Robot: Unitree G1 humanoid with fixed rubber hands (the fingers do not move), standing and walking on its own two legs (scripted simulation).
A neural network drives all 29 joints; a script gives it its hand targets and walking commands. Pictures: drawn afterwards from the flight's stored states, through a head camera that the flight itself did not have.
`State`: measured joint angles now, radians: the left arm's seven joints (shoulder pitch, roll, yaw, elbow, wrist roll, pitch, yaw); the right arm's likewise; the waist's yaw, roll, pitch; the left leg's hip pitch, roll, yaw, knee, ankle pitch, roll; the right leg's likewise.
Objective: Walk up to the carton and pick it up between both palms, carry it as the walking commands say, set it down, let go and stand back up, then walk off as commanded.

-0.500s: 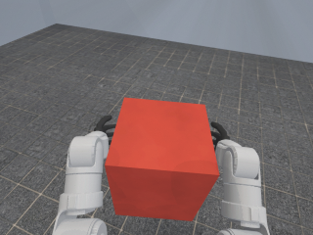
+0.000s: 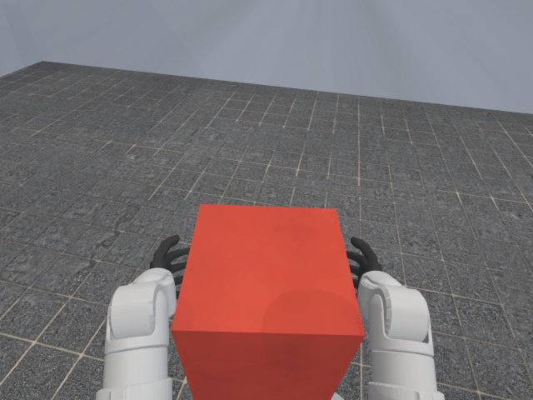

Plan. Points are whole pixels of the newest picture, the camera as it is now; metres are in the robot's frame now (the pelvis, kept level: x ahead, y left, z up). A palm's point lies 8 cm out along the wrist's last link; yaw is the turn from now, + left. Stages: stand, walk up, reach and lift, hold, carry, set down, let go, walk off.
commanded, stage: carry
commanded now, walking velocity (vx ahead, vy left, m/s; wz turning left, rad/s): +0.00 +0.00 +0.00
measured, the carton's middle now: (264, 307) +0.27 +0.00 +0.03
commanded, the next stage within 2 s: none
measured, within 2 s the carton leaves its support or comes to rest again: neither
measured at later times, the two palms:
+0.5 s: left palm (173, 317) +0.20 +0.12 +0.11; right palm (413, 309) +0.21 -0.18 +0.12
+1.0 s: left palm (103, 370) +0.14 +0.18 +0.11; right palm (368, 352) +0.17 -0.12 +0.10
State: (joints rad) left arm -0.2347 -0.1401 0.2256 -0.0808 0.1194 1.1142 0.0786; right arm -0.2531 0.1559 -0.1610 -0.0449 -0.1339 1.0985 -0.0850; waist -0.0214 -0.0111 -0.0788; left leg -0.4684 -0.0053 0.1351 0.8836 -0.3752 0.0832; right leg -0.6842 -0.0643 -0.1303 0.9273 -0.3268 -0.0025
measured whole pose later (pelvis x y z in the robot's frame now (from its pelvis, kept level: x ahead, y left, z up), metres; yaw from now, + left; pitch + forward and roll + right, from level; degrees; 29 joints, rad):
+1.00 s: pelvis -0.12 +0.01 +0.03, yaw +5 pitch +3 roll +1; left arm -0.21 -0.14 0.13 -0.28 0.10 1.23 0.10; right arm -0.18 0.14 -0.14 -0.30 -0.09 1.22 -0.10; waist 0.01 -0.01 -0.04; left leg -0.59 0.03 0.06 0.87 -0.33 -0.02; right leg -0.47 -0.13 -0.15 0.71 -0.28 0.00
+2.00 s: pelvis -0.20 +0.16 +0.03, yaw +3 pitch +3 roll +1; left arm -0.17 -0.13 0.15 -0.35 0.10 1.22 0.09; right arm -0.19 0.14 -0.10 -0.31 -0.09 1.20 -0.10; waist 0.01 -0.01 -0.04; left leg -0.46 0.03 0.12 0.66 -0.26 0.04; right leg -0.44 -0.15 -0.09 0.76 -0.47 0.07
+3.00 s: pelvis -0.25 +0.13 +0.04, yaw +4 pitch +2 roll +0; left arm -0.18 -0.14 0.14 -0.22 0.12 1.16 0.08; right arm -0.18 0.14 -0.13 -0.21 -0.11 1.15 -0.08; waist -0.01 0.01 -0.09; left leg -0.46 0.10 0.13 0.53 -0.11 -0.01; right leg -0.41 -0.05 -0.13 0.59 -0.22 -0.01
